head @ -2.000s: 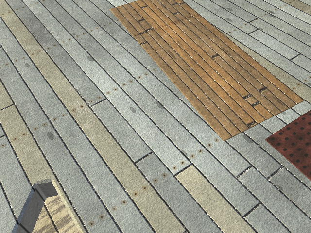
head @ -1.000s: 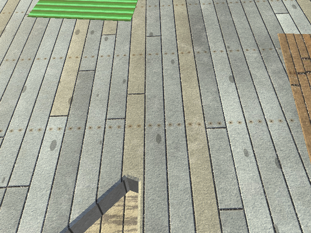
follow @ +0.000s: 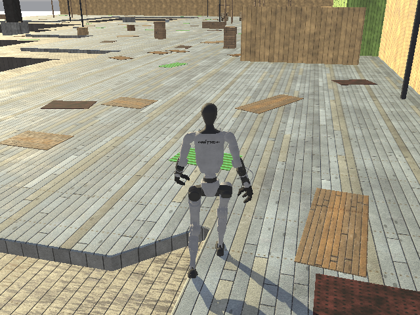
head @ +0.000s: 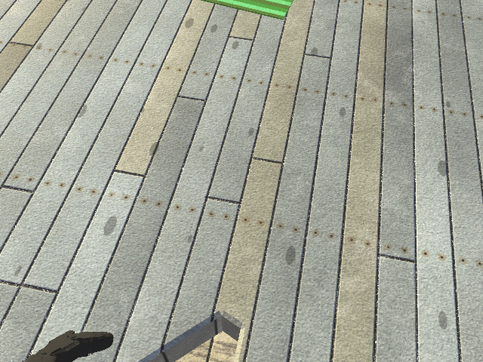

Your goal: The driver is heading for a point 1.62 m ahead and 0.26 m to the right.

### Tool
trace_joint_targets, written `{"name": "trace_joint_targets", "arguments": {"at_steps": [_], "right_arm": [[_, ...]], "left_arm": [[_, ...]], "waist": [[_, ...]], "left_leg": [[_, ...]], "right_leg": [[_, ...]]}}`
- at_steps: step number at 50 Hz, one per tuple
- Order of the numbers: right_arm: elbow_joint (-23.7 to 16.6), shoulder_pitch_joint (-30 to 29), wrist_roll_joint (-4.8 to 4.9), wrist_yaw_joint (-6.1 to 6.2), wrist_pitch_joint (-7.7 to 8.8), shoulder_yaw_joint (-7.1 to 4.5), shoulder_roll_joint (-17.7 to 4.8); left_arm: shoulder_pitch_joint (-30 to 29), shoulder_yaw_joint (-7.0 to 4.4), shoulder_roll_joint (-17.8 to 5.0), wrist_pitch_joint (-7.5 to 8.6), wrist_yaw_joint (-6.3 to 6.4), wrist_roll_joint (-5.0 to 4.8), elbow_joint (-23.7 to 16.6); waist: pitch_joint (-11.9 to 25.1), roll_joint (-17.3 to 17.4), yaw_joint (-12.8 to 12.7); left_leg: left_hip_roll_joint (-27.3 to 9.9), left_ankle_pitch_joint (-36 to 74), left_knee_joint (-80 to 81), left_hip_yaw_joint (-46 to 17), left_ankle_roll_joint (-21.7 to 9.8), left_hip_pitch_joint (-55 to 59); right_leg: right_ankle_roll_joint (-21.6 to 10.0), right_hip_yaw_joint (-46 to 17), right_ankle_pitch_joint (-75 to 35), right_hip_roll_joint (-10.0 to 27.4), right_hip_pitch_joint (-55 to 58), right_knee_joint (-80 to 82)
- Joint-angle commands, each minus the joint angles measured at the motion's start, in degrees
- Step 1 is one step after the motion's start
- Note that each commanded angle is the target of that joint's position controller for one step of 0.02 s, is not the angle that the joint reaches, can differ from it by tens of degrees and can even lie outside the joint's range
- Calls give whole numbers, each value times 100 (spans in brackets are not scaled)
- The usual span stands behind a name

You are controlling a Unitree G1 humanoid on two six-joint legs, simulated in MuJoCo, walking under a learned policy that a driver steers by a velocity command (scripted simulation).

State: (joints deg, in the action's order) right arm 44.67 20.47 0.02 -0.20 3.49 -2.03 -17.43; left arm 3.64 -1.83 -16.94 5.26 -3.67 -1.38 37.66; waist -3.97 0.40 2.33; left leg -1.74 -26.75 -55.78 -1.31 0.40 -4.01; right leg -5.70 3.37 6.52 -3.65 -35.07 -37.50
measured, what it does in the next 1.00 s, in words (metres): walks ahead, turning right: left foot, then right foot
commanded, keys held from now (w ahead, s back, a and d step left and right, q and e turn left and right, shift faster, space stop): w+e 0.48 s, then e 0.14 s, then no key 0.38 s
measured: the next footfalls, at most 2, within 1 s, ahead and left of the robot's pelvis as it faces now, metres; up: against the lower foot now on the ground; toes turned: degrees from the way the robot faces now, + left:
left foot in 0.54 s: +0.56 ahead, +0.13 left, +0.00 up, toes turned -21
right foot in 0.92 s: +0.52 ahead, -0.12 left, +0.00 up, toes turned -27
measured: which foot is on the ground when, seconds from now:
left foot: up 0.00-0.52, down 0.54-0.92, up 0.94-1.00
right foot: down 0.00-0.54, up 0.56-0.90, down 0.92-1.00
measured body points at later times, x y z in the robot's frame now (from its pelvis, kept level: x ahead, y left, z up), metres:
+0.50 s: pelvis +0.31 +0.02 +0.03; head +0.32 +0.01 +0.48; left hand +0.40 +0.29 -0.09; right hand +0.46 -0.28 -0.03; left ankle +0.53 +0.14 -0.67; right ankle +0.14 -0.08 -0.70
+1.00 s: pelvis +0.47 +0.01 +0.03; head +0.47 -0.02 +0.48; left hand +0.72 +0.14 -0.06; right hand +0.41 -0.25 -0.11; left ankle +0.52 +0.14 -0.68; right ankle +0.48 -0.10 -0.70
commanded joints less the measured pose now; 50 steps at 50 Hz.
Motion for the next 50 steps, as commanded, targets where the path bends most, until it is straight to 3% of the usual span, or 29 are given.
{"name": "trace_joint_targets", "arguments": {"at_steps": [1, 2, 3, 6, 7, 10, 18, 19, 20, 22, 24, 25, 26, 27, 28, 29, 30, 31, 32, 33, 34, 37, 41, 45, 46, 47, 48, 49, 50], "right_arm": [[-954, -440, 270, -76, 436, -83, -763], [-1014, -683, 150, -58, 470, -58, -734], [-1026, -750, 83, -26, 434, -165, -865], [-849, -222, -56, -5, 187, -35, -385], [-834, -288, -133, 17, 179, -47, -414], [-1177, -1042, -117, 32, 250, -85, -573], [-1418, -2031, 11, -169, 422, -109, -679], [-1482, -2209, -3, -190, 435, -77, -576], [-1617, -2282, -36, -180, 436, 34, -353], [-1652, -2528, -73, -264, 463, 180, -1], [-1455, -2096, 114, -237, 442, -36, -357], [-1402, -1713, 103, -170, 420, -166, -560], [-1114, -978, -468, -151, 298, 32, -359], [-753, 618, -490, -83, 315, -141, -807], [-590, 1555, -358, -89, 374, -158, -1286], [-696, 1485, -350, -61, 328, -48, -1124], [-826, 598, -249, 47, 214, -506, -1457], [-869, -335, -94, 66, 125, -266, -806], [-816, -352, -83, 46, 131, -108, -431], [-685, -296, -71, 58, 139, -79, -378], [-626, -351, -100, 55, 147, -69, -290], [-506, -576, -181, 102, 171, -158, -458], [-415, -737, -111, 76, 26, -160, -397], [-233, -505, -63, 81, -287, -181, -419], [-164, -197, -131, 75, -371, -112, -167], [-274, 128, -146, 42, -456, 7, 323], [-256, 34, -55, 100, -608, -79, -23], [-720, -774, -236, 9, -210, -274, -671], [-560, -845, -217, 28, -9, -283, -604]], "left_arm": [[1611, -295, -797, -58, 143, -24, -120], [1373, -272, -729, -96, 188, 33, -211], [1150, -265, -785, -58, 183, 97, -300], [750, -274, -745, -93, 254, 118, -358], [781, -274, -747, -42, 305, 159, -364], [1352, -253, -748, 17, 547, -66, -124], [2302, -256, -865, -138, 734, -19, 92], [2542, -245, -828, -168, 744, -20, 190], [2275, -208, -666, -262, 761, -148, 139], [1957, -238, -719, -363, 746, -199, 84], [2072, -331, -982, -329, 665, -16, 101], [2045, -363, -985, -337, 599, 6, 106], [1579, -187, -949, -47, 63, 919, 327], [1539, -179, -447, 258, -167, 901, 97], [3312, 192, 891, 427, -246, 821, 240], [2616, 122, 318, 480, -408, 436, 179], [1737, -225, -637, 2, 298, -24, 92], [1485, -237, -723, -203, 419, 75, 64], [1394, -240, -586, -344, 410, 192, -17], [1582, -239, -442, -529, 373, 240, -64], [1685, -216, -320, -651, 365, 245, -26], [1507, -119, -20, -748, 326, 233, -226], [1136, -62, 7, -853, 311, 268, -288], [1207, -93, -76, -778, 345, 338, -208], [1225, -101, -202, -711, 374, 375, -255], [969, -121, -644, -660, 417, 375, -493], [1141, -162, -635, -694, 501, 247, -421], [1257, -288, -662, -86, 185, 97, -413], [1016, -174, -383, 164, 145, 52, -324]], "waist": [[1959, -594, -813], [1531, -30, -648], [1137, 37, -396], [879, -156, 86], [843, -116, 51], [672, -273, -89], [220, -414, -494], [190, -446, -632], [108, -276, -561], [-74, -268, -634], [98, -572, -604], [119, -843, -452], [588, -601, 302], [1306, 247, 851], [3821, 1972, 97], [3266, 1847, 543], [1872, 54, 347], [1304, -98, 46], [652, 225, 15], [555, 960, -166], [483, 1074, -249], [786, 1033, -524], [843, 976, -434], [642, 399, -394], [628, -330, -363], [618, -1495, -54], [655, -1645, -311], [371, -2248, -562], [429, -1479, -387]], "left_leg": [[34, 268, -2237, -610, -129, -3840], [-122, 462, -1651, -500, -126, -3645], [-267, 714, -1187, -453, -151, -3247], [-18, 718, -692, -37, 132, -2382], [7, 1183, -696, -42, 204, -2305], [-193, 2288, -352, -614, 283, -3346], [-220, 2281, 321, -1104, 201, -5480], [-201, 2201, 228, -1037, 216, -5761], [-258, 2400, 1072, -998, 288, -5232], [-8, 3053, 2522, -331, 377, -3165], [295, 3097, 2211, -19, 547, -1660], [281, 2698, 2330, -147, 468, -1321], [486, 3272, 2194, 475, 335, 21], [2, 3725, 2257, 56, -230, 2074], [-2236, 6294, 1945, -2668, -2538, 4757], [-2547, 5012, 2878, -4370, -2711, 4266], [-2703, 5481, 2754, -3196, -1408, 1523], [-2042, 4741, 3028, -2326, -1024, 414], [-1696, 5492, 3295, -1657, -843, -485], [-1666, 5291, 3399, -1408, -940, -778], [-1555, 5097, 3560, -1106, -1007, -1090], [-1583, 4928, 3777, -666, -1088, -1193], [-1262, 3877, 3810, -122, -917, -1519], [-944, 1661, 3177, -134, -569, -1695], [-651, 950, 2523, 120, -343, -1784], [3, -477, 1394, 521, 2, -2200], [151, -745, 1020, 194, 19, -2074], [230, -562, 149, 72, 148, -3084], [61, -417, -195, -124, 206, -3007]], "right_leg": [[-1370, -3537, 1218, 1714, 4984, 1867], [-1277, -3014, 823, 1516, 4150, 1999], [-1196, -2602, 374, 1375, 3365, 2226], [-1336, -1782, -826, 905, 1729, 2360], [-1363, -1779, -1300, 947, 1478, 2332], [-1294, -2306, -511, 1208, 1882, 2279], [-1139, -3470, 772, 1426, 3654, 1846], [-1129, -3556, 695, 1430, 3984, 1743], [-957, -3246, 751, 1208, 3553, 1857], [-606, -2615, 958, 742, 2090, 2099], [-603, -2849, 868, 891, 1612, 2173], [-421, -2874, 273, 766, 1765, 1664], [85, -2143, -1076, 251, 1253, 695], [498, -2067, -1302, -511, 343, -753], [822, -1764, 2812, -1153, -610, -3050], [842, -1420, 3232, -848, -2047, -5130], [607, -1058, 2264, 127, -901, -4584], [574, -831, 1737, 302, -408, -4064], [540, -858, 1654, 355, -147, -3812], [555, -878, 1678, 409, -23, -3734], [545, -810, 1684, 410, 127, -3591], [354, -817, 1209, 490, 480, -2427], [277, -375, 694, 412, 1641, -844], [172, -156, 480, 192, 2698, 720], [132, -937, 598, 800, 2880, 1409], [-146, -2684, 443, 2161, 2835, 2170], [-649, -2954, 565, 2212, 2330, 2423], [-795, -3154, 3452, 1854, 2407, 2764], [-423, -2999, 3432, 1831, 2194, 2797]]}}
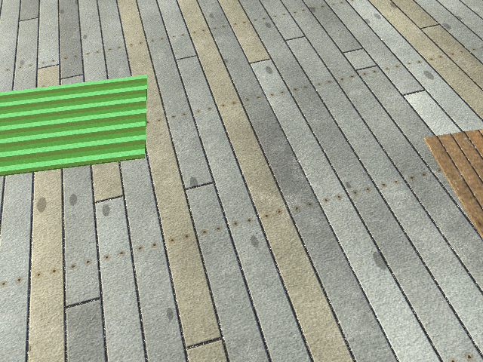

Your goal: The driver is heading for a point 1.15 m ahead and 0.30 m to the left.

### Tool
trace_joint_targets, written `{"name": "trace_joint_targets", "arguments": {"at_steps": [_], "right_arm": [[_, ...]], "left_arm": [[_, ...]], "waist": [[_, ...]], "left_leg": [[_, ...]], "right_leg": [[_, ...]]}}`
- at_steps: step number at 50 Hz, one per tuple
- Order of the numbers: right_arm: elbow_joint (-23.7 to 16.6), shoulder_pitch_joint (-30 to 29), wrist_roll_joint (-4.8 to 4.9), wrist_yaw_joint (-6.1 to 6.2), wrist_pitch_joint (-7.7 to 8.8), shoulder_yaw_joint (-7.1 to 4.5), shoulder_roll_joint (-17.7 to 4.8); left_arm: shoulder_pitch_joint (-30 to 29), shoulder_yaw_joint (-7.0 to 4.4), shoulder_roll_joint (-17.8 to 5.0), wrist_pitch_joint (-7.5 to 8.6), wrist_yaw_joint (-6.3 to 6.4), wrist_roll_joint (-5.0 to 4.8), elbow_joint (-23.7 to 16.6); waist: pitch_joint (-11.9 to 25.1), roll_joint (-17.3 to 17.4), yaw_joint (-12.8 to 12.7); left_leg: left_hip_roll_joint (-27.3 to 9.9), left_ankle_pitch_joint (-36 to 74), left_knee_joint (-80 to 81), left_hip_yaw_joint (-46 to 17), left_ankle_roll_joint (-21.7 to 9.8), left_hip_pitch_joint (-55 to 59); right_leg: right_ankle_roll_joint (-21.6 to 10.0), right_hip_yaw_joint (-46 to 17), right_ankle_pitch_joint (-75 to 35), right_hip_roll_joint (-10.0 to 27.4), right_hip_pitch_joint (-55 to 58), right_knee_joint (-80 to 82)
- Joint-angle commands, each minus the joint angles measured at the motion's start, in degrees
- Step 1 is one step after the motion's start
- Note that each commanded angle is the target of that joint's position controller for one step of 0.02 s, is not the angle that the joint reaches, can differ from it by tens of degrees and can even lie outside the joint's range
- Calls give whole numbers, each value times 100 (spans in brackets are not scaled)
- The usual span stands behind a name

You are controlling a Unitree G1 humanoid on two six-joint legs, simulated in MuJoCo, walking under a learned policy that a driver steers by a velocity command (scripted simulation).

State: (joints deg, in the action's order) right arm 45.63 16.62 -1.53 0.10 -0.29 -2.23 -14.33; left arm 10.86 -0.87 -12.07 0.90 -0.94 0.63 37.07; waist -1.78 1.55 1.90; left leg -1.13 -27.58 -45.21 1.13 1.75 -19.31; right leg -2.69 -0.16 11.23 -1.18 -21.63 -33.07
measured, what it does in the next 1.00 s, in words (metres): steps on the spot: left foot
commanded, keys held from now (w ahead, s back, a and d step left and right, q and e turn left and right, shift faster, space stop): no key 0.78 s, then w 0.22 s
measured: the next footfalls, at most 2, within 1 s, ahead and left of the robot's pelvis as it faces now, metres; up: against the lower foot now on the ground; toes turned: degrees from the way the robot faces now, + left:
left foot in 0.20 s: +0.10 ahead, +0.15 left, +0.00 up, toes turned -1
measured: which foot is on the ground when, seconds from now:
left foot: up 0.00-0.18, down 0.20-1.00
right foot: down 0.00-1.00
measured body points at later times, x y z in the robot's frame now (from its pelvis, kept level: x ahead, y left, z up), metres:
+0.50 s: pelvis +0.06 +0.03 +0.01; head +0.06 +0.03 +0.46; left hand +0.19 +0.27 -0.11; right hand +0.18 -0.22 -0.11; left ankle +0.06 +0.16 -0.73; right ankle +0.07 -0.09 -0.73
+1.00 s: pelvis +0.09 +0.02 +0.01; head +0.09 +0.02 +0.46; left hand +0.16 +0.30 -0.11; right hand +0.16 -0.25 -0.11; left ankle +0.06 +0.15 -0.73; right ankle +0.06 -0.08 -0.73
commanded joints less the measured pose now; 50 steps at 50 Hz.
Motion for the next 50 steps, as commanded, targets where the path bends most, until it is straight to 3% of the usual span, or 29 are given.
{"name": "trace_joint_targets", "arguments": {"at_steps": [1, 2, 3, 4, 6, 8, 9, 10, 11, 12, 13, 14, 17, 21, 29, 39, 40, 41, 42, 43, 45, 46, 48, 50], "right_arm": [[-571, -283, -69, 35, 492, -205, -693], [-494, -216, -104, 60, 566, -166, -525], [-293, -69, 303, 196, 325, -193, -356], [-359, -156, 282, 241, 280, -134, -278], [-367, -225, 155, 200, 261, -114, -239], [-283, -58, 161, 141, 199, -124, -229], [-315, -125, 99, 130, 161, -132, -307], [-412, -249, 30, 151, 142, -166, -532], [-477, -463, 64, 176, 113, -255, -908], [-441, -539, 116, 164, 108, -275, -797], [-462, -604, 109, 159, 136, -212, -532], [-449, -688, 78, 168, 174, -184, -438], [-406, -647, 89, 162, 296, -171, -408], [-388, -654, 89, 160, 271, -158, -424], [-241, -619, 99, 183, 227, -135, -359], [138, -504, 103, 212, 182, -139, -287], [259, -358, 107, 214, 170, -133, -235], [61, -455, -2, -132, 282, -308, -828], [174, -279, -61, -242, 339, -415, -979], [176, -171, -91, -233, 391, -419, -873], [188, -237, -12, -48, 552, -394, -713], [33, -687, 50, 40, 595, -347, -639], [-112, -966, 48, 133, 539, -300, -627], [-54, -760, -66, 119, 431, -265, -560]], "left_arm": [[-81, -182, -639, 682, -126, -100, -381], [-375, -89, -463, 720, -131, -52, -406], [-405, -125, -480, 384, 81, 13, -275], [-347, -115, -457, 244, 183, 69, -295], [-235, -161, -570, 114, 245, 119, -239], [-335, -165, -561, 50, 226, -10, -212], [-195, -146, -485, 54, 197, -61, -130], [-45, -129, -403, 77, 167, -26, -35], [154, -167, -445, 88, 137, 28, -12], [27, -164, -454, 71, 151, 53, 18], [-121, -182, -500, 62, 180, 46, 25], [-187, -179, -436, 54, 212, 24, 32], [-120, -202, -415, 37, 237, 34, 94], [-116, -233, -407, 24, 239, -17, 225], [-90, -288, -474, -5, 299, -39, 539], [-44, -309, -496, -16, 371, -59, 1111], [93, -300, -440, -22, 370, -63, 1247], [132, -482, -988, 74, -50, 71, 1136], [116, -549, -1044, 125, -209, 171, 1177], [295, -602, -1055, 155, -221, 173, 1283], [-29, -525, -619, 287, -68, 225, 1158], [-202, -463, -397, 366, 2, 289, 1064], [38, -464, -409, 481, 26, 266, 1098], [526, -491, -492, 556, -8, 246, 1259]], "waist": [[390, -1147, -123], [270, -904, 41], [334, -782, 48], [463, -647, 0], [834, -661, -65], [913, -616, 65], [797, -525, 62], [638, -329, -35], [330, 189, -332], [169, 443, -241], [96, 328, -169], [151, 317, -186], [439, 239, -184], [512, 4, -170], [404, -165, -173], [248, -132, -173], [372, -118, -176], [-243, -69, -241], [-508, 4, -152], [-504, -61, -168], [-314, 313, -115], [-154, 451, -210], [-147, 409, -358], [-201, 247, -469]], "left_leg": [[-67, -212, -1422, -527, 142, -1302], [-181, 12, -1416, -588, 161, -1137], [-469, 359, -572, -684, 153, -1072], [-362, 424, -13, -510, 181, -660], [-213, 708, 717, -344, 252, 22], [-117, 1808, 1769, -215, 224, 722], [-182, 2418, 2174, -335, 149, 1012], [-484, 2746, 2261, -632, 46, 1223], [-546, 2413, 2040, -610, -112, 975], [-386, 1575, 2093, -556, -231, 515], [-338, 1373, 2196, -558, -232, 361], [-337, 1537, 2224, -563, -207, 355], [-325, 2142, 2119, -561, -210, 551], [-286, 2349, 2010, -533, -260, 582], [-210, 2295, 2046, -500, -319, 599], [-135, 2099, 2188, -447, -342, 631], [-74, 1466, 2240, -391, -365, 680], [-98, -711, 2797, -580, -694, 224], [-315, -1484, 3034, -905, -922, 130], [-443, -1561, 3097, -928, -1001, 388], [-964, -1272, 3508, -1612, -1320, 784], [-1163, -946, 3668, -1803, -1450, 808], [-1215, -660, 3705, -1754, -1605, 616], [-862, -523, 3299, -1274, -1480, 350]], "right_leg": [[-533, -2519, 2614, 1499, 794, 2287], [-452, -2201, 2141, 1370, 618, 2189], [-725, -1730, 274, 1247, 1003, 1943], [-829, -1374, -993, 1107, 1005, 1711], [-1007, -1161, -2193, 1092, 1143, 1361], [-919, -1092, -1728, 1025, 964, 1264], [-694, -1087, -1020, 897, 757, 1314], [-431, -1039, -180, 727, 475, 1306], [-258, -791, 562, 385, 270, 1369], [-147, -575, 751, 218, 452, 1297], [-104, -550, 656, 226, 564, 1176], [-126, -532, 394, 254, 653, 1083], [-117, -466, -481, 269, 908, 859], [-47, -419, -892, 284, 1060, 709], [34, -409, -906, 328, 1098, 684], [78, -387, -712, 340, 1101, 819], [66, -307, -90, 268, 1153, 847], [-155, -335, 2156, 214, 705, 1227], [-208, -298, 2713, 209, 550, 1191], [-299, -433, 2827, 285, 342, 1246], [-195, -130, 1654, 219, 539, 856], [-177, 102, 926, 107, 863, 647], [-331, 205, 658, 79, 1445, 957], [-510, 122, 729, 198, 2090, 1279]]}}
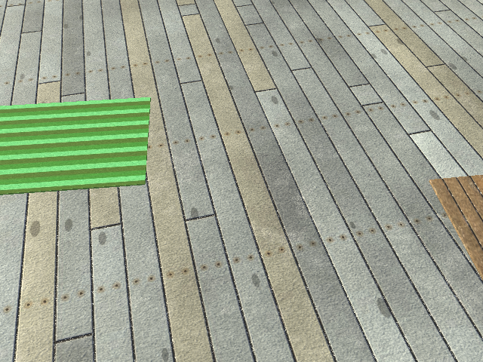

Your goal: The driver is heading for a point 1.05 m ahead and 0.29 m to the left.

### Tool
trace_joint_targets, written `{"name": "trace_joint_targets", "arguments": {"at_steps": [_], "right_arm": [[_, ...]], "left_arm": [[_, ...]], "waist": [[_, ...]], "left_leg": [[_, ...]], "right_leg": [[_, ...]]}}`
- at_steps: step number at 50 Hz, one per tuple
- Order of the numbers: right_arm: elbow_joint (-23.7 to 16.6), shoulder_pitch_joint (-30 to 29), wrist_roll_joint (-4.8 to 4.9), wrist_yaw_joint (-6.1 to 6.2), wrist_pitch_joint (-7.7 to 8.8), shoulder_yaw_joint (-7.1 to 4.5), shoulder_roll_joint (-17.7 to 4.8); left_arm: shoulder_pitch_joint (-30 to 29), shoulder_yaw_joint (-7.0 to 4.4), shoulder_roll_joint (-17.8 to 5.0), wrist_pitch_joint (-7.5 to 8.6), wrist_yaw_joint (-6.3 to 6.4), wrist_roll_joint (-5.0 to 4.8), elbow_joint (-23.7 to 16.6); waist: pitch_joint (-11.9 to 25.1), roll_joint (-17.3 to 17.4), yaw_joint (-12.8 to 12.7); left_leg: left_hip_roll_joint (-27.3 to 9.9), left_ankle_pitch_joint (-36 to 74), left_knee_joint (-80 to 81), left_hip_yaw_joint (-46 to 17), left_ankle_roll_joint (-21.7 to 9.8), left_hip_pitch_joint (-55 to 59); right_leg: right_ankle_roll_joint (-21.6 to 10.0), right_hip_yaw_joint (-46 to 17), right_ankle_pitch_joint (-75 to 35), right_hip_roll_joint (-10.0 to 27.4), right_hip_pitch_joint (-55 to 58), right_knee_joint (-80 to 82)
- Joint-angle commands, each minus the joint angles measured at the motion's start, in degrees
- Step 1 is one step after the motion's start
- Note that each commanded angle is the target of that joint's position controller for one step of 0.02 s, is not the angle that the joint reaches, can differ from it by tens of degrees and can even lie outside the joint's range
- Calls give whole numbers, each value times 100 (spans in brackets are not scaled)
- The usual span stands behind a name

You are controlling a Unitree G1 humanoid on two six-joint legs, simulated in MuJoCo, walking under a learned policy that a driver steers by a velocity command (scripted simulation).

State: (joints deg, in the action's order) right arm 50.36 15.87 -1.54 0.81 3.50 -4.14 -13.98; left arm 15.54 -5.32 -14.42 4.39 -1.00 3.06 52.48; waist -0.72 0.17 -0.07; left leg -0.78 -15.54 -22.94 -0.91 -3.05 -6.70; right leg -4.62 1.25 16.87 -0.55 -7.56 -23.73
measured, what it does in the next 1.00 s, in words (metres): walks ahead: left foot, then right foot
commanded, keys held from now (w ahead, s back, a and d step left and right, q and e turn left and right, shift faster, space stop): w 0.60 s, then w+q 0.40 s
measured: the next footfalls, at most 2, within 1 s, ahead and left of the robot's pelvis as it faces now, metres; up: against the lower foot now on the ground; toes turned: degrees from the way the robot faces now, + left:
left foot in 0.36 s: +0.29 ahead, +0.13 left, +0.00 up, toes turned +3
right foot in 0.82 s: +0.61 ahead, -0.08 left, +0.00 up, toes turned +5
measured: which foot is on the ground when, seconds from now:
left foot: down 0.00-0.02, up 0.04-0.34, down 0.36-0.84, up 0.86-1.00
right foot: down 0.00-0.36, up 0.38-0.80, down 0.82-1.00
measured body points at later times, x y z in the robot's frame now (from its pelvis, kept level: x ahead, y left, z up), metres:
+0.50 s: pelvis +0.23 +0.04 -0.01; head +0.24 +0.04 +0.44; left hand +0.25 +0.29 -0.15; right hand +0.34 -0.19 -0.14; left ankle +0.25 +0.13 -0.74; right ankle +0.12 -0.09 -0.64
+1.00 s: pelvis +0.51 +0.01 -0.01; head +0.54 +0.00 +0.44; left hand +0.59 +0.29 -0.12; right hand +0.62 -0.26 -0.14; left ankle +0.44 +0.14 -0.65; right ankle +0.57 -0.09 -0.74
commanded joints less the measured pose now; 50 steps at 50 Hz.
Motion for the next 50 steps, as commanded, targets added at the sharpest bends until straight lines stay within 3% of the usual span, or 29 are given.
{"name": "trace_joint_targets", "arguments": {"at_steps": [1, 2, 3, 5, 8, 12, 16, 18, 19, 20, 21, 22, 23, 24, 26, 30, 32, 35, 36, 37, 38, 40, 41, 42, 43, 44, 45, 47, 50], "right_arm": [[-553, -734, -197, 11, 37, -34, -460], [-718, -1104, -352, -66, 58, 38, -187], [-819, -1495, -384, -153, 167, 58, -102], [-603, -1173, -234, -144, 313, -33, -363], [-670, -1180, -365, -257, 227, 5, -95], [-919, -2005, -198, -456, 119, 207, 292], [-863, -1815, -74, -460, 185, 109, -219], [-646, -796, -21, -319, 262, -91, -704], [-389, 429, -139, -238, 264, -123, -950], [-22, 2031, -243, -164, 211, -52, -838], [310, 2293, -424, -125, 307, -76, -708], [266, 1422, -258, -122, 376, -82, -719], [143, 734, -163, -112, 351, 73, -249], [121, 414, -87, -124, 339, 235, 170], [12, -76, -106, -98, 339, 354, 479], [-32, 44, -318, -169, 477, 329, 211], [97, 397, -245, -359, 442, 320, 41], [351, 1045, -136, -592, 413, 235, -288], [316, 1028, 595, -183, 237, -3, -864], [424, 1235, 622, -7, 156, 15, -884], [507, 1335, 493, 86, 89, 15, -800], [471, 1222, 304, 128, 11, -30, -706], [377, 1051, 246, 102, 16, 12, -510], [104, 776, 187, 79, 36, 84, -284], [-20, 1474, 300, 43, 144, 278, 481], [63, 1385, 420, 17, 206, 135, -75], [-107, 843, 478, 18, 217, 7, -435], [-284, 229, 336, 76, 160, -89, -484], [-364, 519, 364, 36, -67, -89, -136]], "left_arm": [[534, -59, -312, 263, -3, 41, -149], [1358, -71, -483, 323, 29, 80, 61], [1756, -3, -552, 398, 59, 106, 15], [1352, 206, -215, 444, 53, 196, -24], [759, 493, 131, 311, 57, 129, -221], [877, 444, -391, 180, -32, -64, -95], [1087, 322, -812, 115, -163, 40, 149], [1118, 360, -542, 211, -165, 178, 198], [1779, 510, 49, 247, -181, 263, 155], [1930, 650, 419, 309, -327, 308, 65], [218, 389, -137, 356, -368, 62, -222], [-80, 322, -193, 383, -257, 1, -250], [0, 269, -258, 355, -158, 139, -207], [11, 325, -16, 304, -108, 263, -245], [6, 410, 388, 127, -124, 270, -334], [-464, 437, 221, -3, -242, 127, -469], [-1059, 483, 268, -67, -288, 108, -676], [-1449, 437, -9, -171, -222, 115, -822], [-1951, 332, -369, 53, -8, -649, -970], [-2192, 365, -294, 185, 61, -705, -1067], [-2197, 351, -286, 270, 76, -640, -1079], [-1581, 186, -559, 327, 77, -540, -907], [-650, 44, -800, 338, 103, -502, -652], [536, -88, -1230, 315, 159, -419, -475], [916, -155, -1543, 239, 151, -367, -381], [789, -24, -967, 205, 166, -332, -454], [309, 71, -637, 199, 201, -333, -535], [-436, 142, -376, 216, 171, -313, -528], [-645, 124, -288, 267, 125, -272, -373]], "waist": [[-351, 42, -459], [-258, -733, -808], [-461, -903, -1078], [-667, -525, -679], [-528, -387, -182], [-518, -488, -348], [-546, -520, -40], [220, -321, 418], [1652, 666, 499], [2634, 1446, 993], [552, 760, 1400], [-273, 512, 961], [-173, 312, 564], [-59, 204, 262], [-117, 71, -138], [-53, 28, -123], [-57, 174, 32], [-180, 216, 152], [-508, -18, 323], [-482, 3, 356], [-472, 155, 294], [-16, 451, -65], [600, 503, -510], [1512, 45, -1004], [2396, -1644, -703], [2385, -1383, -777], [1539, -1019, -702], [607, -312, -348], [226, -598, 83]], "left_leg": [[-530, -1521, 255, -654, -803, -1343], [104, -1096, -1407, -172, -354, -2403], [341, -1670, -2780, -470, -270, -3701], [114, -1309, -4290, -777, -452, -4382], [-265, -585, -4380, -243, -504, -3821], [-168, -63, -2011, 535, 45, -1938], [182, 1299, -675, 609, -217, -1341], [269, 1706, -976, 535, -713, 295], [-663, 2438, -1177, -671, -1640, 2629], [-2171, 1206, 86, -3570, -2691, 4416], [-1856, -371, 781, -3702, -1849, 3125], [-1782, -1115, 973, -2905, -1454, 1692], [-1675, -878, 1185, -2485, -1402, 902], [-1616, -300, 1294, -2097, -1377, 361], [-1472, 264, 1696, -1609, -1291, -379], [-934, 1555, 1827, -425, -1255, -798], [-668, 2035, 1750, -120, -1189, -1421], [-1048, 2455, 1431, -530, -1307, -555], [-1001, 1869, 1377, -666, -891, -168], [-1130, 1679, 1287, -858, -784, 138], [-1192, 1800, 1143, -944, -700, 359], [-1019, 2812, 412, -854, -547, 474], [-728, 3130, -523, -675, -411, 46], [-270, 1917, -2237, -342, -187, -1154], [481, -1183, -4255, -37, 196, -3268], [182, -1567, -5232, -679, 158, -3810], [-67, -1044, -5466, -621, 124, -4173], [-515, -243, -5101, -433, 71, -3715], [-770, 0, -4737, -448, 85, -3177]], "right_leg": [[-623, -651, 677, 489, 1027, 523], [-1318, -2335, 1186, 1397, 1848, 1142], [-1718, -3508, 1283, 2137, 2403, 1734], [-1360, -2840, 910, 2098, 2292, 1717], [-990, -1629, -60, 1650, 1262, 1916], [-697, -409, -1113, 1011, -88, 2062], [-979, -703, -2733, 1566, 308, 1326], [-425, -93, -3886, 982, -76, -171], [94, 175, -2287, 252, -1230, -2019], [346, -129, 1588, -617, -2858, -3917], [1, -926, 1404, -328, -4267, -5264], [-236, -838, 688, 149, -4401, -5472], [-397, -746, 370, 421, -3829, -5211], [-468, -748, 63, 630, -3430, -5015], [-389, -688, 74, 781, -3045, -4624], [-148, -268, -1359, 803, -3014, -3082], [72, 18, -1866, 584, -2193, -2116], [265, -129, -1837, 494, -2458, -1387], [403, -164, -1851, 337, -2721, -919], [485, -264, -1818, 309, -2749, -591], [506, -331, -1803, 308, -2638, -362], [378, -213, -1491, 153, -1597, -177], [178, -238, -1459, 208, -255, -367], [-189, -1201, -1323, 1179, 1556, -615], [-1068, -3696, -37, 2538, 3377, 59], [-1056, -4341, 719, 2452, 3205, 497], [-812, -3379, 678, 2307, 2437, 612], [-565, -2046, -353, 1856, 713, 1063], [-618, -1010, -893, 1663, -256, 1526]]}}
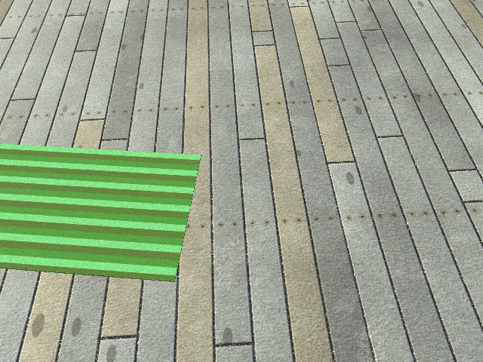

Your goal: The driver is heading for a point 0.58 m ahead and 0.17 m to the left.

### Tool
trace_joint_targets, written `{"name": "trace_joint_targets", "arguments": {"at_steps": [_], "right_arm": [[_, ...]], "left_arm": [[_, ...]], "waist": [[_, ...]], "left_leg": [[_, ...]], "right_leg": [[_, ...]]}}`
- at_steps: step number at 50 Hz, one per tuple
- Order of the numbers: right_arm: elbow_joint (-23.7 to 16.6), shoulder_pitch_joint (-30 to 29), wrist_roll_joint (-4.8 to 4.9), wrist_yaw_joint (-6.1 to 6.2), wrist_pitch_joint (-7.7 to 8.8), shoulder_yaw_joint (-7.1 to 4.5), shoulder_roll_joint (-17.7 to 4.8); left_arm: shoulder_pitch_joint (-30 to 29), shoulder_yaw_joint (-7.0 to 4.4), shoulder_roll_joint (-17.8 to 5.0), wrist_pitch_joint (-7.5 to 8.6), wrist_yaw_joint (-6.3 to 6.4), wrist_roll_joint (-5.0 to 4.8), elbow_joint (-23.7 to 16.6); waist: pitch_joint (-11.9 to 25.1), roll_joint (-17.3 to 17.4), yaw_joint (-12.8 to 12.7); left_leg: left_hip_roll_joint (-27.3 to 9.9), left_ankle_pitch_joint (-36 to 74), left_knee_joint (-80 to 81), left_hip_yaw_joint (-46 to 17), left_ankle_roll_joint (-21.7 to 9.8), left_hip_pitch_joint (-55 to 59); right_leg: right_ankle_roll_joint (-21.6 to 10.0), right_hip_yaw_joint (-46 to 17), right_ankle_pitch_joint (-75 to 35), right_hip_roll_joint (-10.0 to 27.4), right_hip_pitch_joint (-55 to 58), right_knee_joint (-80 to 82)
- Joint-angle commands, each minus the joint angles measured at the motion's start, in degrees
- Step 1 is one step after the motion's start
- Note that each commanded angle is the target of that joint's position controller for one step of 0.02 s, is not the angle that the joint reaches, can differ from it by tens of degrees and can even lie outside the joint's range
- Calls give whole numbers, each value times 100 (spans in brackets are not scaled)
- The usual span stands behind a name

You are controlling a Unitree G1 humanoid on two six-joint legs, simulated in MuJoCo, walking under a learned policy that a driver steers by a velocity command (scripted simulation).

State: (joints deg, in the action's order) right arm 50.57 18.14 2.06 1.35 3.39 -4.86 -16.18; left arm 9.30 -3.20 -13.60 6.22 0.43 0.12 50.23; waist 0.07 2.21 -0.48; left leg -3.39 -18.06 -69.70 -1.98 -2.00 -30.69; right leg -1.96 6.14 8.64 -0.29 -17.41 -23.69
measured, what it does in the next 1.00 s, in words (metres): walks ahead, turning left: left foot, then right foot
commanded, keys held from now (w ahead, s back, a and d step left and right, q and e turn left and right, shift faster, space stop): w+q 0.66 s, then no key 0.34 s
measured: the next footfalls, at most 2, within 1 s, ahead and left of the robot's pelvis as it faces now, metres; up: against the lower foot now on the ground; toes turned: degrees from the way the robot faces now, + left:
left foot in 0.36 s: +0.33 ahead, +0.18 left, +0.00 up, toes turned +16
right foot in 0.82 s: +0.67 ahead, +0.12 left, +0.00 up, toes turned +29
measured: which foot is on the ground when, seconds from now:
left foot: up 0.00-0.34, down 0.36-0.84, up 0.86-1.00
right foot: down 0.00-0.34, up 0.36-0.80, down 0.82-1.00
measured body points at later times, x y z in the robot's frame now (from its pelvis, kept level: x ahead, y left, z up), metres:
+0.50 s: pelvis +0.26 +0.10 -0.01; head +0.30 +0.12 +0.44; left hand +0.30 +0.40 -0.13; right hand +0.45 -0.13 -0.11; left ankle +0.29 +0.17 -0.74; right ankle +0.23 -0.08 -0.64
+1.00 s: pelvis +0.50 +0.14 -0.01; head +0.54 +0.15 +0.44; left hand +0.54 +0.43 -0.11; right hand +0.72 -0.06 -0.13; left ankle +0.37 +0.23 -0.67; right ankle +0.63 +0.10 -0.74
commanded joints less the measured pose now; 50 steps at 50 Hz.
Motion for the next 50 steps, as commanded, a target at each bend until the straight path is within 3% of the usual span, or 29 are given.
{"name": "trace_joint_targets", "arguments": {"at_steps": [1, 4, 8, 13, 15, 16, 17, 18, 19, 20, 21, 22, 23, 24, 26, 29, 32, 34, 36, 39, 41, 42, 43, 44, 45, 46, 47, 49, 50], "right_arm": [[-444, 196, -1, -15, -119, -22, 76], [-695, -277, -87, -62, -176, -27, -23], [-955, -1095, -93, -237, -116, 36, -24], [-1383, -1889, -74, -402, -134, 55, -136], [-1472, -1769, -87, -434, -152, -16, -284], [-1414, -1386, -84, -429, -162, -99, -418], [-1175, -487, -56, -402, -161, -260, -667], [-877, 629, -34, -290, -199, -500, -1181], [-885, 535, 21, -245, -168, -594, -1896], [-1100, 768, -84, -255, -91, -440, -1488], [-1037, 593, -152, -267, -17, -326, -1101], [-1093, 254, -115, -257, 25, -267, -902], [-1176, -239, -106, -263, 25, -190, -666], [-1285, -484, -178, -244, 50, -153, -623], [-1309, -534, -159, -224, 87, -143, -624], [-1239, -266, -103, -103, 99, -200, -826], [-1164, -22, -76, -40, 57, -220, -858], [-1079, 135, -77, -33, 37, -218, -858], [-954, 351, -76, -9, -12, -200, -780], [-923, 394, -124, 65, -106, -174, -700], [-1043, 116, -135, 75, -125, -131, -605], [-1226, 22, -221, 64, -103, -42, -386], [-1078, 1141, -139, 45, -87, 56, -123], [-949, 1457, -123, 3, -95, 13, -588], [-981, 869, -63, 6, -175, -91, -913], [-1076, 361, -83, 51, -266, -83, -890], [-1166, 23, -169, 84, -364, -71, -799], [-1127, 219, -179, 103, -503, 4, -440], [-1063, 305, -189, 116, -504, 52, -272]], "left_arm": [[-39, -123, -466, 92, -13, 31, -103], [62, -213, -751, 85, 28, 42, -16], [248, -271, -996, 39, 80, -2, 28], [713, -367, -1244, -140, 73, -132, 165], [682, -414, -1385, -221, 76, -176, 148], [620, -435, -1456, -268, 85, -196, 129], [530, -416, -1428, -320, 99, -200, 93], [576, -336, -1232, -309, 121, -73, -10], [945, -64, -386, -145, 46, 133, -409], [436, -95, -748, 131, -39, -116, -491], [-87, -163, -1003, 254, -86, -321, -649], [-123, -130, -937, 312, -59, -242, -632], [-158, -164, -938, 288, 2, -57, -541], [26, -209, -984, 219, 3, -34, -571], [128, -230, -919, 71, -20, 12, -622], [-484, -151, -676, -21, -6, 83, -832], [-1102, -69, -508, 12, -64, 56, -1023], [-1378, -54, -523, 34, -112, 9, -1140], [-1497, -65, -586, 73, -160, 30, -1237], [-1321, -126, -749, 139, -221, 79, -1247], [-614, -188, -889, 202, -207, 171, -1072], [12, -233, -1175, 225, -186, 292, -1022], [468, -270, -1336, 129, -169, 321, -909], [643, -219, -1030, 37, -203, 56, -841], [316, -154, -833, -48, -195, -14, -956], [-57, -72, -678, -129, -173, 36, -998], [-376, 30, -469, -180, -163, 86, -1000], [-740, 36, -513, -241, -173, 137, -921], [-776, 13, -567, -263, -173, 151, -886]], "waist": [[30, -642, 172], [-125, -423, 159], [-267, -367, -78], [-489, -412, -325], [-308, -596, -158], [-34, -685, 101], [409, -591, 601], [999, -124, 1039], [1355, 1455, 390], [2135, 890, 735], [1421, 556, 798], [1051, 140, 582], [666, -276, 326], [621, 40, 63], [504, 4, -99], [178, -159, 29], [35, 77, 268], [-59, 213, 380], [-33, 296, 462], [173, 436, 369], [533, 440, -37], [1273, 33, -271], [2245, -1457, -47], [2717, -1480, -90], [1990, -962, -219], [1432, -578, -159], [891, -395, -50], [469, -872, 300], [494, -995, 327]], "left_leg": [[-534, 352, 57, -341, -14, -831], [-539, 1111, 854, -391, 66, -1090], [-427, 2044, 2263, 9, 31, -807], [-283, 1435, 3127, 348, -195, -953], [27, 804, 3268, 668, -390, -449], [288, 573, 3357, 866, -518, 171], [630, 818, 3730, 1021, -704, 1383], [301, 905, 3805, 169, -1008, 3285], [-1195, -99, 4451, -3141, -2013, 5094], [-1620, -683, 5357, -4620, -2274, 5475], [-1492, -62, 5388, -3795, -1953, 5149], [-1268, 532, 5299, -3055, -1742, 4363], [-981, 1139, 5359, -2386, -1483, 3456], [-950, 1695, 5447, -2209, -1541, 2855], [-795, 2254, 5596, -1889, -1563, 2351], [-551, 2422, 5742, -1466, -1470, 1932], [-212, 1934, 5677, -1166, -1174, 1687], [-199, 1965, 5572, -1176, -1034, 1653], [-249, 2435, 5191, -1230, -906, 1923], [-390, 3044, 4446, -1522, -733, 2562], [-62, 3756, 3564, -1412, -468, 2588], [277, 2781, 2387, -1226, -213, 1918], [1032, -1060, 284, -888, 272, 259], [893, -2256, -454, -1167, 368, -182], [692, -1931, -810, -1150, 482, -490], [506, -1582, -652, -896, 537, -530], [328, -1326, -214, -759, 557, -332], [105, -1146, 1023, -444, 574, 481], [162, -1141, 1580, -235, 595, 849]], "right_leg": [[-912, -1272, -215, 1633, 571, 1624], [-953, -695, -654, 1660, 591, 1741], [-770, 22, -824, 1530, 809, 1749], [-584, 310, -1019, 1796, 1899, 1361], [-464, 499, -2582, 1812, 2147, 717], [-384, 629, -3598, 1751, 2144, 28], [-226, 841, -4141, 1527, 1847, -1161], [77, 878, -2913, 1296, 469, -2921], [456, 472, 2084, 163, -2255, -4975], [361, -956, 2511, -34, -2946, -5753], [203, -1021, 1936, 236, -3487, -5749], [104, -1042, 1420, 496, -3267, -5290], [85, -1025, 1071, 705, -2774, -4750], [131, -1117, 903, 808, -2308, -4481], [265, -1073, 797, 785, -1995, -3986], [470, -935, 3, 618, -2079, -2832], [479, -872, -1175, 296, -1657, -1418], [437, -809, -1588, 132, -1392, -897], [332, -803, -1746, 29, -1257, -612], [90, -850, -1343, -53, -1046, -322], [-170, -692, -2073, -14, 3, 136], [-501, -1339, -4079, 804, 1486, -334], [-1769, -3113, -5556, 2336, 3568, -643], [-1946, -3984, -4312, 2602, 3706, -426], [-1694, -3497, -3228, 2296, 3063, -227], [-1440, -3032, -2464, 1997, 2300, -13], [-1326, -2694, -1900, 1753, 1330, 312], [-1118, -2038, -1714, 1284, 212, 610], [-1080, -1715, -2022, 1103, -3, 625]]}}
